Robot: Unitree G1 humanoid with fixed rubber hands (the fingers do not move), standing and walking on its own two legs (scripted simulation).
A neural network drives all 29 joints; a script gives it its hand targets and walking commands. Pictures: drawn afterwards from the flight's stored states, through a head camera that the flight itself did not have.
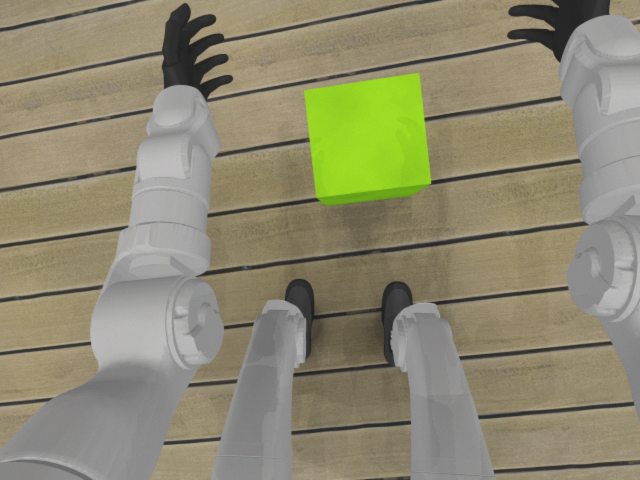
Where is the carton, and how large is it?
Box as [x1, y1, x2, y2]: [304, 73, 430, 205]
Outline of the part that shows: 418,73 304,90 316,197 326,205 406,196 415,193 430,183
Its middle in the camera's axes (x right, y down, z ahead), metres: +0.10 -0.19 +0.83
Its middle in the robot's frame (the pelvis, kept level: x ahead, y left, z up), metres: +0.53 -0.02 -0.53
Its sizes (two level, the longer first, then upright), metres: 0.210 0.200 0.250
